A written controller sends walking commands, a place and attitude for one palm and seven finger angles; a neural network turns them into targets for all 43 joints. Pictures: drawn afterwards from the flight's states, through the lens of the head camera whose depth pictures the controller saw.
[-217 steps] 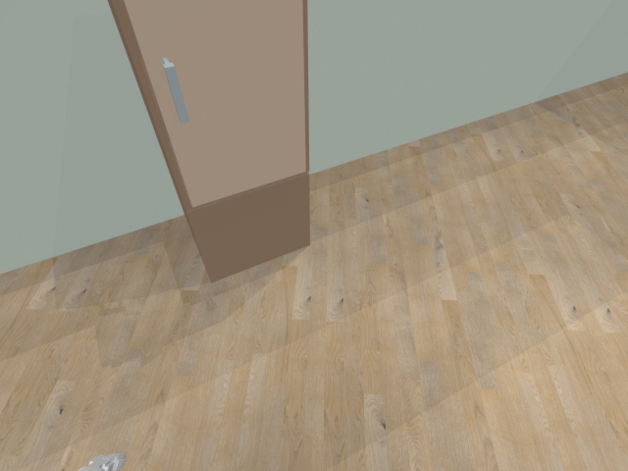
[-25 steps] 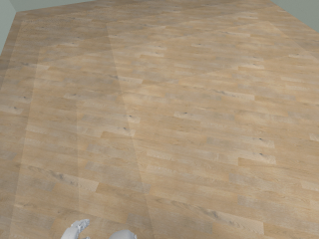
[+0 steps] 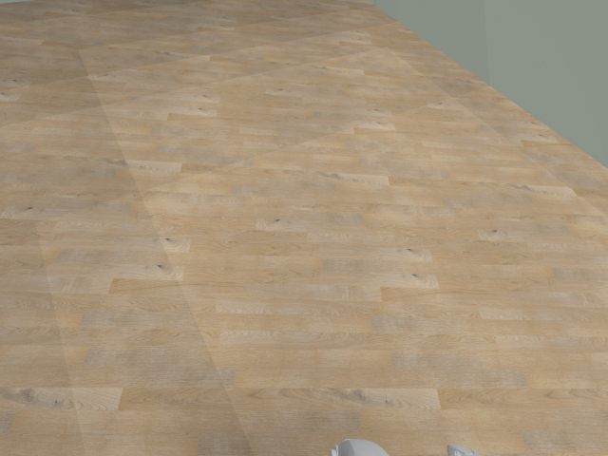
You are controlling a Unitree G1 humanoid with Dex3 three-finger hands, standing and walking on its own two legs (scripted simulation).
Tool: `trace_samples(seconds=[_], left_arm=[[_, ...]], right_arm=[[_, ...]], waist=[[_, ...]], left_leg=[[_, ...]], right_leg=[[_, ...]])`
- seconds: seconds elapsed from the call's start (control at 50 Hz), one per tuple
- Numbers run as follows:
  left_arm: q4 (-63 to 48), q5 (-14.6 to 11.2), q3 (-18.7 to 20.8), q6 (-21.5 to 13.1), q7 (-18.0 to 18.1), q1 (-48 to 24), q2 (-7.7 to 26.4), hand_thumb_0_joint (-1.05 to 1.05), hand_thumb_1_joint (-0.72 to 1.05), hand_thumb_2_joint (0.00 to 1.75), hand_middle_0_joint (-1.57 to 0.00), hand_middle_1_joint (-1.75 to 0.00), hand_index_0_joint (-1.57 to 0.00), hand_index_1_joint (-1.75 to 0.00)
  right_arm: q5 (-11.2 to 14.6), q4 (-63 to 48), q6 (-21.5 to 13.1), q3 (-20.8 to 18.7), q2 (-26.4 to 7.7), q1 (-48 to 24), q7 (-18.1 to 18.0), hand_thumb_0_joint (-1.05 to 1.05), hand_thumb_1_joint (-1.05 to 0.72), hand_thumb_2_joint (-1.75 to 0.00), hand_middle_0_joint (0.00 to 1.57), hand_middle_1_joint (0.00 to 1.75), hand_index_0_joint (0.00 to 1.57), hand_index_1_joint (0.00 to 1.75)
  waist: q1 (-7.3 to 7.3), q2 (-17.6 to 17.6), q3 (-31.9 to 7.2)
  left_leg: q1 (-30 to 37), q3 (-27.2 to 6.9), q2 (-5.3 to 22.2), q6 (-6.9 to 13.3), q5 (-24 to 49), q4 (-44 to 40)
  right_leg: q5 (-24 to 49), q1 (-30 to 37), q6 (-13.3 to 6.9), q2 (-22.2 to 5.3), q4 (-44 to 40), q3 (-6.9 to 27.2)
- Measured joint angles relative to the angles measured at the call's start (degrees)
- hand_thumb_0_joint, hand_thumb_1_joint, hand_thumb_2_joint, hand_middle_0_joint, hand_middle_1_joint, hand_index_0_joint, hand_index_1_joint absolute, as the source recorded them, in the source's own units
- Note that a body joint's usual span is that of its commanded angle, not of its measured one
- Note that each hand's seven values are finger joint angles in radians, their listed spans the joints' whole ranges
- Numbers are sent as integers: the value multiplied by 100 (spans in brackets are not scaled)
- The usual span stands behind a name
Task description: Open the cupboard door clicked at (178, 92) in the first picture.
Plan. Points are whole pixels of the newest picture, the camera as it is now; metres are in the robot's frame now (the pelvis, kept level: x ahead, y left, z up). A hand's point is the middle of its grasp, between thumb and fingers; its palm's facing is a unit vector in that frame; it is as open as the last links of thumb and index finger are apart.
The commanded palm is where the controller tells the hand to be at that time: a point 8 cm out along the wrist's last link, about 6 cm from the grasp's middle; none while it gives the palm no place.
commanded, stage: walk to a spot facing it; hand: left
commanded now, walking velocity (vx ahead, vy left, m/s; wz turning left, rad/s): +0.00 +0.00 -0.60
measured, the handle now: out of the picture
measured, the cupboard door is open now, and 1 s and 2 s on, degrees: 0 0 0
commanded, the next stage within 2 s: turn to face it in 1.04 s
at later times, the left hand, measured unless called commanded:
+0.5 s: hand (233, 438) +0.16 +0.10 -0.15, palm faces -0.28 -0.92 -0.26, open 7.4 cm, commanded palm none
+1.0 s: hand (243, 362) +0.28 +0.11 -0.19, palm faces -0.47 -0.87 -0.18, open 7.4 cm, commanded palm none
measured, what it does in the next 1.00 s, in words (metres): walks ahead, turning right: right foot, then left foot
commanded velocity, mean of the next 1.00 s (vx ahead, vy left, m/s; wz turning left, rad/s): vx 0.14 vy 0.00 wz -0.56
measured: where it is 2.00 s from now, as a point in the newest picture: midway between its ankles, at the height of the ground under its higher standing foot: outside the picture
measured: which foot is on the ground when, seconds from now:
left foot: down 0.00-0.36, up 0.38-0.82, down 0.84-1.00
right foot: up 0.00-0.34, down 0.36-0.84, up 0.86-1.00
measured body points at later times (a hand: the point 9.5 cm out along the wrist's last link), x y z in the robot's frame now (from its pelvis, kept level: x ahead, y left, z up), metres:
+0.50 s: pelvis +0.01 -0.06 +0.00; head +0.02 -0.09 +0.45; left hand +0.18 +0.15 -0.13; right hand -0.06 -0.31 -0.16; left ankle +0.04 +0.09 -0.66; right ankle -0.06 -0.13 -0.74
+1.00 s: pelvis +0.17 -0.06 -0.01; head +0.20 -0.05 +0.44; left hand +0.31 +0.16 -0.17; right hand +0.14 -0.32 -0.13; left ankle +0.26 +0.00 -0.74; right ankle +0.05 -0.13 -0.64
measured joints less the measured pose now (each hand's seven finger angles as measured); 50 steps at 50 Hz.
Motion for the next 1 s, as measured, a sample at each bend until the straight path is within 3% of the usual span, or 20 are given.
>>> trace_samples(seconds=[0.06, 0.2, 0.3, 0.36, 0.38, 0.42, 0.48, 0.6, 0.72, 0.82, 0.86, 0.92, 0.96, 1.0], left_arm=[[31, -9, 8, 29, -28, 58, -18, 1, 91, 90, -20, -30, -20, -30], [116, -20, -47, 92, -37, -66, -152, 1, 91, 90, -19, -30, -20, -30], [33, -30, -119, 13, -25, -344, -282, 1, 91, 90, -19, -30, -20, -30], [-77, -21, -174, -127, -25, -417, -319, 1, 91, 90, -19, -30, -20, -30], [-68, -14, -198, -212, 1, -450, -358, 1, 91, 90, -19, -30, -20, -30], [-72, -55, -258, -318, 55, -414, -439, 1, 91, 90, -20, -30, -20, -30], [-23, -80, -297, -436, 109, -148, -499, 0, 91, 90, -20, -30, -20, -30], [275, -66, -362, -624, 94, 365, -551, 0, 90, 90, -20, -30, -20, -30], [543, -28, -385, -661, 123, 803, -627, 0, 90, 90, -20, -30, -20, -30], [738, -29, -308, -584, 150, 1084, -557, 1, 90, 90, -20, -30, -20, -30], [817, -95, -241, -502, 133, 1120, -501, 1, 90, 90, -20, -30, -20, -30], [866, -94, -165, -359, 107, 962, -363, 1, 90, 90, -20, -30, -20, -30], [787, -58, -105, -288, 51, 771, -277, 1, 91, 90, -20, -30, -20, -30], [614, -48, -59, -237, 16, 553, -219, 1, 91, 90, -20, -30, -20, -30]], right_arm=[[4, 76, -27, -22, 16, 132, -6, 1, -90, -90, 20, 30, 20, 30], [-3, 317, -33, -125, 7, 382, 28, 1, -90, -90, 20, 30, 20, 30], [-30, 507, 15, -233, -122, 502, 86, 1, -90, -90, 20, 30, 20, 30], [-21, 562, 55, -281, -249, 682, 122, 1, -90, -90, 20, 30, 20, 30], [-12, 598, 110, -297, -315, 715, 133, 1, -90, -90, 20, 30, 20, 30], [-14, 687, 279, -305, -409, 730, 142, 1, -90, -90, 20, 30, 20, 30], [-55, 731, 314, -316, -448, 657, 197, 1, -91, -90, 19, 30, 20, 30], [-58, 518, 100, -307, -397, 383, 240, 1, -91, -90, 19, 30, 20, 30], [-17, 358, 40, -268, -333, -29, 271, 1, -91, -90, 19, 30, 20, 30], [21, 180, -134, -158, -215, -311, 249, 1, -91, -90, 19, 30, 20, 30], [-13, 96, -293, -87, -172, -388, 183, 1, -90, -90, 20, 30, 20, 30], [-13, 62, -332, 33, -41, -368, 136, 1, -90, -90, 20, 30, 20, 30], [-15, 95, -323, 50, 48, -240, 94, 1, -90, -90, 20, 30, 20, 30], [-11, 194, -284, 47, 105, -96, 64, 1, -90, -90, 20, 30, 20, 30]], waist=[[-23, 72, -5], [-169, 226, 56], [-315, 405, 116], [-349, 517, 15], [-353, 617, -3], [-344, 732, -47], [-292, 716, -157], [-246, 604, -248], [-26, 536, -207], [179, 326, -122], [189, 264, -73], [213, 147, -11], [154, 122, -8], [126, 127, -9]], left_leg=[[122, 170, 99, 22, 94, -231], [225, 659, 357, -48, 56, -269], [124, 1004, 619, -203, -121, 91], [-60, 1165, 836, -374, -413, 663], [-262, 955, 888, -468, -854, 1159], [-727, 216, 696, -543, -1341, 2280], [-1207, -337, 464, -612, -798, 3174], [-1679, -587, 412, -772, -54, 2938], [-1758, -609, 291, -724, 112, 2164], [-1071, -467, 17, -545, 185, 622], [-899, -356, 47, -298, 592, 508], [-690, -31, 195, -80, 108, 826], [-427, 109, 232, -101, 89, 582], [-201, 242, 250, -95, 162, 295]], right_leg=[[77, 52, 87, -195, 59, -150], [-187, 441, 122, -473, -946, -433], [-252, 823, -22, -430, -2031, -680], [149, 1306, -246, -346, -3170, -830], [181, 1277, -368, -276, -3137, -834], [141, 1298, -499, -185, -3030, -791], [319, 1615, -526, -92, -3487, -580], [557, 2192, -582, 7, -4275, -220], [382, 2576, -507, 69, -4463, 96], [-156, 2733, -335, 15, -4020, 415], [-575, 2295, -341, 59, -2752, 436], [-755, 1269, -329, 36, -348, 112], [-451, 739, -268, -114, 317, -223], [-172, 345, -200, -270, 377, -453]])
